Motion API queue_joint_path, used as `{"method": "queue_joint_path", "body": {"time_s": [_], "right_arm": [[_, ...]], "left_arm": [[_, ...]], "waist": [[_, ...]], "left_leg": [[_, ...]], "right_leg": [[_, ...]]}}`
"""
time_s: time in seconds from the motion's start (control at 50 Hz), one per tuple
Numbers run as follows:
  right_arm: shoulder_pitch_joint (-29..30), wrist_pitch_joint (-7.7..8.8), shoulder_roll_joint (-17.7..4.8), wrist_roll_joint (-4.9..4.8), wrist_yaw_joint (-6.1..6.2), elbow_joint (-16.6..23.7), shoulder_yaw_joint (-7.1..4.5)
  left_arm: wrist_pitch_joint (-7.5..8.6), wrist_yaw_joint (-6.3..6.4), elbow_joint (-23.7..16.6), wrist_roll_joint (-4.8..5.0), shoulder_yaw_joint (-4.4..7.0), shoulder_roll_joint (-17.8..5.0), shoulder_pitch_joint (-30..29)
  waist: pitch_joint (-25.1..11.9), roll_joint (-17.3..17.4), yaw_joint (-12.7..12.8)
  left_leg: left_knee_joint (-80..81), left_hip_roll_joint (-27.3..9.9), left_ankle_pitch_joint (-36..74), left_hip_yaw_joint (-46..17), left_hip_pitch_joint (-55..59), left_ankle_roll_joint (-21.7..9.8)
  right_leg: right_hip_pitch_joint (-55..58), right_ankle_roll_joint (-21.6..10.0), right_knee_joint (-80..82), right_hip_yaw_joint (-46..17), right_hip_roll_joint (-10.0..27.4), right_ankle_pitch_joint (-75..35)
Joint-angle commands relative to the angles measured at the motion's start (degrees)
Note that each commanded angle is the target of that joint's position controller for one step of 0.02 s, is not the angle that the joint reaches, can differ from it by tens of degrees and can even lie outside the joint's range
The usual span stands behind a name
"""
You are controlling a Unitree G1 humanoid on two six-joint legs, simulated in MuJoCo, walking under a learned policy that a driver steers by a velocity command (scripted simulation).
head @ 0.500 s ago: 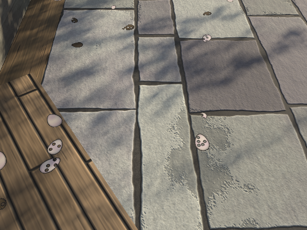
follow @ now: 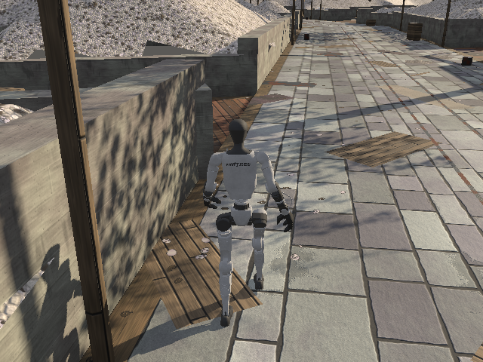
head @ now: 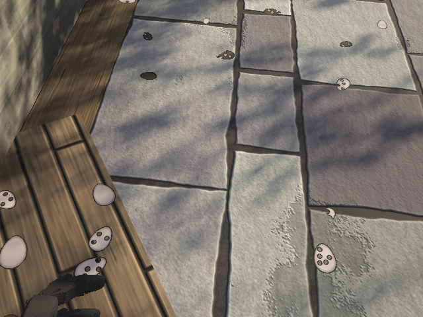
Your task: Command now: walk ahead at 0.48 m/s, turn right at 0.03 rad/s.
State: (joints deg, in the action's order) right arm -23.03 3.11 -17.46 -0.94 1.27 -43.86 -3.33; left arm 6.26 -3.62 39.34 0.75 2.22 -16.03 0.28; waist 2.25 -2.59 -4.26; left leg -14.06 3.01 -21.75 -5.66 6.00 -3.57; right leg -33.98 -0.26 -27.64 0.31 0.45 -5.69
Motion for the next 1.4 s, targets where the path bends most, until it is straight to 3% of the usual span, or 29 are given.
{"method": "queue_joint_path", "body": {"time_s": [0.02,0.06,0.08,0.1,0.12,0.14,0.18,0.2,0.26,0.36,0.44,0.52,0.54,0.56,0.58,0.6,0.62,0.66,0.72,0.88,0.98,1.04,1.06,1.08,1.1,1.12,1.16,1.26,1.4], "right_arm": [[-0.6,-0.07,-10.0,0.41,0.38,1.8,-2.73],[0.5,-0.97,-9.5,1.01,0.62,2.2,-2.16],[-3.3,-0.78,-6.1,2.86,0.79,3.6,-0.92],[-9.7,0.37,-1.3,1.59,-0.23,3.6,0.53],[-2.1,1.69,-7.1,0.13,-0.74,4.5,-0.17],[5.6,2.72,-8.8,-1.16,-1.18,6.7,-0.61],[9.7,4.02,-7.7,0.78,-1.08,7.9,-0.46],[8.5,3.93,-7.2,1.28,-1.12,7.9,-0.47],[7.6,2.91,-5.2,2.13,-0.91,8.3,0.07],[18.9,3.15,-2.1,2.0,-1.01,11.3,1.45],[23.0,3.84,-3.9,0.65,-1.71,12.5,0.62],[14.4,4.57,-7.4,0.47,-1.53,10.7,-1.61],[6.9,4.74,-10.1,1.47,-1.06,10.2,-2.53],[1.4,3.89,-14.9,2.43,-0.99,8.7,-3.79],[0.3,3.43,-11.4,1.34,-1.58,8.0,-3.33],[3.0,3.24,-7.5,1.13,-1.48,8.6,-2.29],[5.6,2.97,-6.0,1.41,-1.4,8.7,-1.76],[8.6,2.9,-3.9,1.93,-1.31,7.8,-1.05],[8.9,3.56,-4.2,1.36,-1.35,6.3,-1.45],[7.1,2.8,-8.6,0.86,-0.83,2.3,-2.75],[2.0,1.36,-10.3,-0.83,-1.32,-1.4,-3.02],[3.1,0.36,-11.5,-1.57,-1.06,-2.8,-2.58],[2.9,0.77,-8.7,-0.43,-1.03,-1.9,-1.18],[-4.0,1.74,-0.8,0.57,-1.8,-0.1,1.35],[0.6,2.81,-7.4,-1.23,-1.96,-1.1,-0.26],[5.7,3.03,-9.5,-2.73,-2.01,1.1,-1.17],[8.1,2.6,-7.7,-0.89,-1.45,1.1,-1.1],[4.9,-0.96,-3.1,-0.81,-1.11,0.0,-0.8],[16.5,-0.35,-0.7,-0.23,-3.05,4.0,0.34]], "left_arm": [[0.74,-0.07,-3.5,0.15,2.31,-7.4,-1.2],[0.01,0.76,-0.2,-0.01,3.98,-10.7,13.1],[-0.43,1.0,0.4,-0.4,4.8,-15.0,20.8],[-0.23,0.17,1.9,0.26,4.83,-15.3,22.7],[-0.22,0.31,1.6,1.36,3.78,-10.0,21.3],[-0.49,0.79,0.9,0.89,3.37,-9.1,17.4],[-0.72,1.33,-0.2,-0.38,2.98,-8.5,13.4],[-0.7,1.7,-0.6,-0.98,2.63,-7.7,12.6],[-0.82,2.59,-0.4,0.02,2.67,-7.8,12.9],[-1.79,4.03,0.9,0.82,3.6,-10.5,16.9],[-3.07,4.5,2.0,1.37,3.66,-10.3,20.9],[-3.81,4.45,1.2,0.66,3.3,-8.4,19.4],[-3.58,4.06,0.2,-0.11,2.01,-4.8,19.3],[-2.99,4.03,-1.4,0.88,0.63,-0.5,26.4],[-2.88,4.18,-1.3,1.81,1.16,-5.2,27.1],[-3.21,4.28,-1.2,1.82,2.32,-9.2,22.2],[-3.55,4.36,-1.9,1.11,2.54,-9.4,18.4],[-3.86,3.85,-3.1,0.61,2.82,-8.1,15.9],[-4.87,3.29,-3.9,0.91,2.27,-5.0,15.2],[-4.07,1.27,-7.2,0.49,1.04,-2.7,3.9],[-3.61,0.26,-10.1,0.45,0.89,-2.6,-1.7],[-3.48,1.09,-6.3,-0.2,3.94,-8.5,13.3],[-3.9,2.16,-3.9,-0.73,5.35,-12.5,23.2],[-3.77,2.84,-3.7,-1.38,5.69,-17.8,24.0],[-3.4,2.79,-4.3,-1.24,4.63,-12.8,25.1],[-2.97,2.71,-3.3,-1.08,3.72,-10.5,22.0],[-2.26,2.42,-2.4,-0.8,2.62,-6.3,15.5],[0.44,2.49,0.0,-1.64,2.95,-5.1,11.3],[-0.12,3.94,3.5,-1.23,3.89,-8.1,14.5]], "waist": [[-1.1,10.4,2.6],[-11.1,8.9,10.3],[-19.6,-1.9,10.0],[-25.4,-15.5,5.9],[-19.4,-7.0,9.5],[-10.6,-2.6,9.6],[-4.1,4.2,6.3],[-4.1,2.3,4.5],[-2.8,-0.3,3.0],[-0.7,-0.5,7.2],[-1.9,-1.7,8.4],[-5.4,-3.5,2.6],[-12.5,0.5,-0.9],[-20.6,17.0,1.1],[-19.3,19.0,0.8],[-11.6,12.1,-0.4],[-7.1,8.1,0.0],[-2.3,8.8,2.1],[-1.1,9.1,3.1],[1.2,5.6,0.2],[2.8,5.4,0.1],[-6.8,6.7,10.5],[-14.2,3.6,14.6],[-22.7,-10.6,8.9],[-26.0,-4.6,13.3],[-15.5,-4.4,12.3],[-6.8,-2.2,7.9],[-1.5,-0.9,3.1],[2.9,0.9,7.1]], "left_leg": [[-5.4,-15.4,47.5,-2.1,0.8,-5.2],[-26.2,-12.1,60.2,1.8,-4.3,-2.6],[-45.9,-7.7,37.5,3.4,-20.1,-0.3],[-62.9,2.5,-10.5,0.6,-40.2,3.2],[-66.0,-0.7,-8.4,-3.8,-45.9,2.3],[-64.0,-3.3,-2.8,-2.6,-48.2,1.6],[-56.1,-6.7,2.7,-1.6,-44.6,1.7],[-53.5,-7.7,4.1,-1.7,-41.6,2.1],[-45.4,-8.4,4.1,0.5,-40.2,5.0],[-23.7,-5.0,23.1,2.7,-34.3,7.9],[-15.8,-3.0,25.3,0.8,-30.8,7.6],[-10.5,-3.9,18.1,1.1,-18.1,3.0],[-11.4,-11.7,14.6,-5.6,-5.3,-0.7],[-8.1,-25.0,4.0,-29.1,13.7,-9.6],[-3.9,-28.1,-8.9,-40.9,13.3,-11.1],[-2.8,-25.3,-9.8,-33.2,7.0,-8.8],[-2.5,-22.7,-2.2,-24.5,0.6,-7.1],[0.2,-18.5,9.1,-13.8,-8.2,-6.0],[3.8,-17.2,15.5,-5.9,-12.0,-6.8],[5.4,-16.9,25.6,8.7,-8.9,-5.9],[2.3,-19.7,36.0,10.0,-3.3,-5.4],[-17.4,-17.0,57.3,12.7,-6.3,-3.0],[-33.4,-14.3,40.6,12.5,-19.9,-0.9],[-54.8,-3.4,-9.9,9.2,-41.4,2.9],[-61.7,-3.0,-13.2,-1.8,-44.8,2.8],[-61.9,-5.7,-8.8,-0.9,-49.4,2.5],[-55.3,-10.0,0.1,0.9,-46.7,3.0],[-50.3,-11.6,9.5,-0.6,-41.6,5.0],[-28.4,-10.0,26.2,3.8,-43.4,3.9]], "right_leg": [[5.0,-3.8,-0.7,2.1,-1.7,6.4],[25.5,-8.0,-1.5,2.6,-2.7,6.2],[45.0,-13.6,-5.2,-14.9,8.8,4.7],[58.8,-22.7,5.5,-45.8,19.3,22.6],[55.2,-19.6,11.0,-46.6,17.6,32.4],[46.4,-17.2,12.3,-38.1,16.0,30.1],[32.6,-16.3,14.2,-29.3,11.9,17.2],[29.2,-16.3,15.3,-26.8,10.1,13.2],[22.8,-17.3,17.1,-21.4,8.4,6.3],[15.9,-13.2,16.3,-14.9,3.5,7.8],[20.8,-11.2,11.4,-20.0,5.3,12.7],[23.1,-7.6,-0.1,-22.9,4.5,10.2],[18.2,-5.6,-13.9,-19.2,1.3,14.4],[-0.3,-1.7,-32.8,-10.5,-6.9,35.2],[-9.6,-0.9,-43.0,-10.2,-3.0,39.2],[-11.8,-0.4,-46.5,-10.4,-0.6,33.7],[-10.9,0.0,-46.4,-8.5,1.2,29.2],[-7.7,0.5,-42.1,-8.1,4.1,24.3],[-5.9,1.1,-38.2,-6.2,5.4,21.9],[-4.9,0.7,-15.8,-2.1,5.0,4.7],[-0.6,-3.3,-7.2,0.6,1.9,12.5],[24.1,-7.6,-0.2,4.1,-2.8,11.2],[43.4,-10.3,-3.3,-5.0,5.4,7.5],[60.1,-19.6,0.7,-34.2,23.0,13.4],[57.1,-20.1,6.6,-40.3,24.1,17.3],[50.0,-17.0,7.9,-29.1,21.7,14.3],[36.3,-13.5,11.2,-16.8,16.4,9.3],[24.7,-12.6,20.0,-4.3,14.5,3.3],[29.1,-9.9,21.7,7.3,13.5,1.5]]}}
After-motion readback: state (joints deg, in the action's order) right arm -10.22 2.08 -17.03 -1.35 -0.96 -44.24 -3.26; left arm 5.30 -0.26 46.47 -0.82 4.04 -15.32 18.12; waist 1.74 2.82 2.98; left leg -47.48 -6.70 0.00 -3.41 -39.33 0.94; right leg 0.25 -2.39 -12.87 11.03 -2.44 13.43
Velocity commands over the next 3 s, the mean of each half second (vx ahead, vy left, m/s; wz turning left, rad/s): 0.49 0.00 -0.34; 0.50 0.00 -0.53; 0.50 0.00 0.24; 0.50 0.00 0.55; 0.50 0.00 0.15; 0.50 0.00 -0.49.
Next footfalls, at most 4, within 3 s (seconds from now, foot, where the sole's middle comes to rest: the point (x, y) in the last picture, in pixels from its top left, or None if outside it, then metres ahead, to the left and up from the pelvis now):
0.06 right None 0.24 -0.11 -0.77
0.54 left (171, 293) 0.53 0.07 -0.77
1.06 right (279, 247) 0.67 -0.29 -0.77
1.58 left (238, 161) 1.04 -0.19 -0.77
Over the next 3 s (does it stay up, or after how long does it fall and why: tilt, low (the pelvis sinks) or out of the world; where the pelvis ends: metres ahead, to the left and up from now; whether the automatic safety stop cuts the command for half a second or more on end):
stays up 1.58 -0.33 -0.01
